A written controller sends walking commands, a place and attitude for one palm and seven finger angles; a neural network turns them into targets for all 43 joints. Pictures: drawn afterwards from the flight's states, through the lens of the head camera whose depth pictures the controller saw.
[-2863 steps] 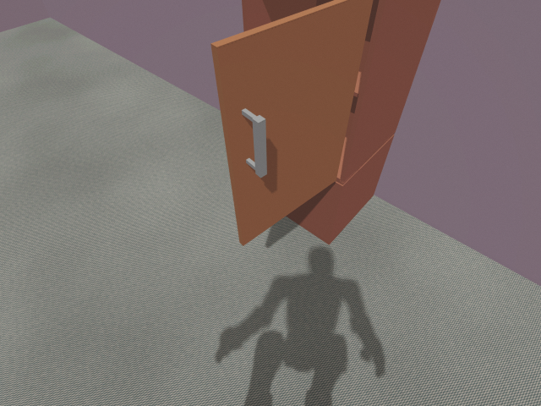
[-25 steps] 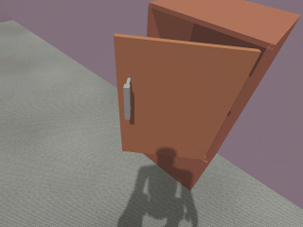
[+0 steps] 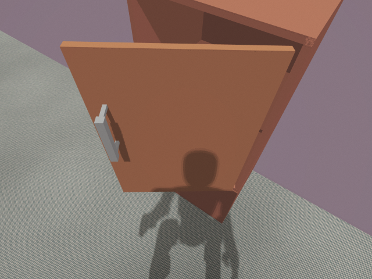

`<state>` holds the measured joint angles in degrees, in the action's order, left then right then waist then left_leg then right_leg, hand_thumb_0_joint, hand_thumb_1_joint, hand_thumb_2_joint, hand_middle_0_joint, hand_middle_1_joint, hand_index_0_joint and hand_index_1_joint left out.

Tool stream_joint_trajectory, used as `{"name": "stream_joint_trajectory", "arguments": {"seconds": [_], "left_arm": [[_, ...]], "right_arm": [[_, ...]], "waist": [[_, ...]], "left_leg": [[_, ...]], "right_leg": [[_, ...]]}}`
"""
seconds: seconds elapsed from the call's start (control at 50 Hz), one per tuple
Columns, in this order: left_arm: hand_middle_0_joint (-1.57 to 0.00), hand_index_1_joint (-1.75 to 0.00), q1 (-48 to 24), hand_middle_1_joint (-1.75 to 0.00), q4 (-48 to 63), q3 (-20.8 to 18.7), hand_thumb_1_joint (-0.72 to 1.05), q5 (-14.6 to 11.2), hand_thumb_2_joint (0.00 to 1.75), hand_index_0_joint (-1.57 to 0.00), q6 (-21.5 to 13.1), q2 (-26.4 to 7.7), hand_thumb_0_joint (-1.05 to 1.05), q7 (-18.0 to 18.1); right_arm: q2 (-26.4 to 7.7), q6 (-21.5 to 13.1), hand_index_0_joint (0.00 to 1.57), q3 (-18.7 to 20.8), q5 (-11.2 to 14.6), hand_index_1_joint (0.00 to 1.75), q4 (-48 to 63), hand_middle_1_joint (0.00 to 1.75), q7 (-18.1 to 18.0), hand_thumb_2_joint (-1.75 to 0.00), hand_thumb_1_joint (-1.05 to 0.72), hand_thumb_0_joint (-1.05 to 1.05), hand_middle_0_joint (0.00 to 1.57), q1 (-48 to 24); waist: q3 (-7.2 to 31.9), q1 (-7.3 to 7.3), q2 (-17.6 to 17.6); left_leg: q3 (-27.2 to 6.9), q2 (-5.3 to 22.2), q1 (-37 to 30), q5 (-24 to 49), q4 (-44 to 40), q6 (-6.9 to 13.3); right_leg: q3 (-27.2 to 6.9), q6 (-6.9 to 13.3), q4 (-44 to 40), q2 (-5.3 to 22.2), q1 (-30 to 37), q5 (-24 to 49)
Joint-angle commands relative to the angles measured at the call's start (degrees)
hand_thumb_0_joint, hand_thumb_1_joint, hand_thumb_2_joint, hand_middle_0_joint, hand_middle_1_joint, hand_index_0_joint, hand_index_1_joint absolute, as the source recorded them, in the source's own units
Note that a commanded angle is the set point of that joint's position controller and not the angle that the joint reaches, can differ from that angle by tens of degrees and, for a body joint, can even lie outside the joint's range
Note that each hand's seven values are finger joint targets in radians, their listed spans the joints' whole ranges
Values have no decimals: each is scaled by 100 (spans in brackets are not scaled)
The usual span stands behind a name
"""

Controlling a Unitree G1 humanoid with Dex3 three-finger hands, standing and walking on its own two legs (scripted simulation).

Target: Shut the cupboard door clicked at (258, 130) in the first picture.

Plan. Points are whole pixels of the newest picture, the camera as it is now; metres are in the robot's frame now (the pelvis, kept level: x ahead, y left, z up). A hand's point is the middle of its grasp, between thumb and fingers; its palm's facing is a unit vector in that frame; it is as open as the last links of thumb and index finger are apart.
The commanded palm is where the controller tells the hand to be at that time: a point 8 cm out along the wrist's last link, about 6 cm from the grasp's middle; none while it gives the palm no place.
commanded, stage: come to a stop and stand still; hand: left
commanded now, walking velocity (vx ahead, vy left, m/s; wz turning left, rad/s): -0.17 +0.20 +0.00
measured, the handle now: (109, 134) +0.42 +0.19 +0.04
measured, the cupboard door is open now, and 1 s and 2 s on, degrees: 36 36 36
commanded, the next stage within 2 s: look again from close up in 1.28 s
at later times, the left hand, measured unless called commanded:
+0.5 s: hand out of the picture +0.00 +0.21 -0.18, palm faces +0.11 -0.98 -0.17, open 7.4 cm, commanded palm none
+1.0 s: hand out of the picture -0.13 +0.15 -0.17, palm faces +0.08 -0.99 -0.11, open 7.4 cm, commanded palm none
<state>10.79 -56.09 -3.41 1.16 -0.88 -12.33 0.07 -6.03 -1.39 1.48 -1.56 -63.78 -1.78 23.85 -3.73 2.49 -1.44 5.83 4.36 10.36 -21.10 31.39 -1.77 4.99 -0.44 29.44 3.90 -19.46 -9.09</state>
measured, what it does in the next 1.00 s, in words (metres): steps on the spot: left foot, then right foot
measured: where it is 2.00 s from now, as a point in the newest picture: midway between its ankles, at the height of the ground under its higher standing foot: outside the picture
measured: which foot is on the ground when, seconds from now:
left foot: down 0.00-0.00, up 0.02-0.26, down 0.28-1.00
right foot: down 0.00-0.30, up 0.32-0.66, down 0.68-1.00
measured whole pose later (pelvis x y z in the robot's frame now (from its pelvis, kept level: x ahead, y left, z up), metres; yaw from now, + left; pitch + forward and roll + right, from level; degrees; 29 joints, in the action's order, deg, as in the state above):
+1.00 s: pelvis -0.08 +0.01 +0.01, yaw +2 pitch -2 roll +0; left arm 23.1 -63.5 0.5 0.9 0.3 -6.0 2.2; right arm -7.0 1.7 0.9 -0.6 -65.3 -1.1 18.8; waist 0.0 -0.1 -2.2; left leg 6.8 -2.6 15.5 -4.8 20.9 4.6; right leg 2.7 0.2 24.8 0.7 -5.6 -17.8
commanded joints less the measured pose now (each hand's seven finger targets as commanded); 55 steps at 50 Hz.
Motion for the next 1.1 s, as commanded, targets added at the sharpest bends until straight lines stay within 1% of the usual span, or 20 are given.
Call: {"name": "stream_joint_trajectory", "arguments": {"seconds": [0.0,0.04,0.08,0.12,0.18,0.24,0.26,0.28,0.3,0.32,0.34,0.38,0.42,0.52,0.6,0.64,0.68,0.74,0.88,1.08], "left_arm": [[-20,-30,963,-30,-50,-19,90,-5,90,-20,-91,-746,0,140],[-20,-30,533,-30,30,-27,90,25,90,-20,-98,-578,0,220],[-20,-30,397,-30,130,-9,90,34,90,-20,-52,-541,0,263],[-20,-30,320,-30,199,-86,90,46,90,-20,34,-657,0,290],[-20,-30,143,-30,341,-159,90,65,90,-20,110,-705,0,285],[-20,-30,-80,-30,462,-144,90,17,90,-20,219,-546,0,262],[-20,-30,-54,-30,545,-85,90,-11,90,-20,276,-284,0,232],[-20,-30,-53,-30,633,-38,90,-49,90,-20,338,24,0,211],[-20,-30,-87,-30,657,-54,90,-20,90,-20,367,-42,0,213],[-20,-30,52,-30,588,-61,90,34,90,-20,419,-36,0,223],[-20,-30,177,-30,458,-98,90,69,90,-20,422,-81,0,196],[-20,-30,458,-30,281,-69,90,67,90,-20,385,2,0,174],[-20,-30,564,-30,196,-22,90,64,90,-20,347,52,0,159],[-20,-30,592,-30,90,93,90,49,90,-20,297,74,0,169],[-20,-30,1127,-30,-206,158,90,16,90,-20,258,99,0,210],[-20,-30,1439,-30,-394,171,90,34,90,-20,167,17,0,234],[-20,-30,1461,-30,-448,202,90,16,90,-20,119,-97,0,247],[-20,-30,1324,-30,-495,278,90,-11,90,-20,34,41,0,242],[-20,-30,1735,-30,-647,315,90,-4,90,-20,87,134,0,254],[-20,-30,2049,-30,-732,298,90,-18,90,-20,51,287,0,262]], "right_arm": [[-386,68,20,70,135,30,281,30,-41,-90,-90,0,20,385],[-264,161,20,65,140,30,235,30,-44,-90,-90,0,20,206],[-334,199,20,98,163,30,237,30,-23,-90,-90,0,20,122],[-332,243,20,118,138,30,291,30,8,-90,-90,0,20,-38],[-300,304,20,149,94,30,443,30,51,-90,-90,0,20,-95],[-343,253,20,156,100,30,419,30,63,-90,-90,0,20,226],[-596,209,20,191,76,30,475,30,56,-90,-90,0,20,194],[-952,183,20,242,9,30,698,30,45,-90,-90,0,20,-87],[-1050,198,20,245,-27,30,903,30,33,-90,-90,0,20,-561],[-967,156,20,214,-23,30,970,30,11,-90,-90,0,20,-879],[-861,138,20,182,-20,30,1011,30,-17,-90,-90,0,20,-1058],[-832,103,20,139,-2,30,1068,30,-21,-90,-90,0,20,-1154],[-801,74,20,136,32,30,1019,30,-36,-90,-90,0,20,-1058],[-879,94,20,155,39,30,802,30,-50,-90,-90,0,20,-654],[-955,105,20,153,71,30,664,30,-10,-90,-90,0,20,-644],[-808,114,20,116,106,30,617,30,18,-90,-90,0,20,-729],[-695,125,20,74,124,30,562,30,49,-90,-90,0,20,-760],[-724,148,20,71,97,30,396,30,66,-90,-90,0,20,-653],[-688,218,20,-3,94,30,92,30,60,-90,-90,0,20,-492],[-472,241,20,4,79,30,-31,30,35,-90,-90,0,20,-129]], "waist": [[935,-316,-860],[596,-245,-1374],[612,-266,-1124],[576,-309,-625],[434,-257,-801],[357,-30,-516],[232,-51,401],[-70,-95,1756],[-151,-154,1461],[-162,-284,1419],[-127,-368,963],[32,-417,614],[214,-371,450],[511,-126,655],[629,-254,420],[460,-322,81],[259,-252,-156],[137,-134,-721],[-563,-238,332],[-373,-236,4]], "left_leg": [[-295,-169,1057,-1433,1524,133],[-326,-131,1247,-1307,1877,81],[-306,-241,1196,-1060,1904,21],[-177,-346,1078,-776,1709,-26],[-123,-397,783,-311,1339,-33],[-91,-345,-251,739,-364,60],[-767,143,-216,714,-1014,249],[-2010,1152,636,720,-1896,728],[-2200,1407,1444,640,-2119,1210],[-2144,1334,1616,624,-2223,1269],[-1829,1092,1494,660,-2112,1168],[-1416,838,1013,893,-1912,1084],[-1227,740,405,1354,-1827,1100],[-1589,959,-593,1496,-1856,1238],[-1548,815,-411,1197,-1908,978],[-1156,393,107,965,-1660,575],[-812,26,-18,833,-1443,290],[-744,60,-462,1218,-1226,373],[-1108,146,264,-218,-1912,392],[-995,38,190,25,-1676,337]], "right_leg": [[-1220,1000,-658,1862,1721,3798],[-1241,1114,-482,1683,1349,4419],[-1002,1162,-472,1596,1273,4420],[-1039,1241,-551,1624,1018,3683],[-1068,1148,-765,1544,430,2096],[-876,732,-327,1128,-385,293],[-538,434,265,584,-651,-630],[-24,48,1153,-92,-748,-1843],[-365,92,2048,-159,-244,-2011],[-618,132,2613,-114,-196,-1929],[-729,134,2944,-113,-270,-1579],[-687,62,3111,-143,-436,-1237],[-586,-15,2728,-106,-510,-1207],[-411,-38,1168,-32,-170,-1849],[-364,55,-142,-79,614,-1348],[-554,185,-1139,68,1216,-445],[-960,434,-1238,483,739,-746],[-913,372,-1291,391,290,-757],[-723,278,-1196,126,179,-1488],[-794,344,-1287,112,-12,-1878]]}}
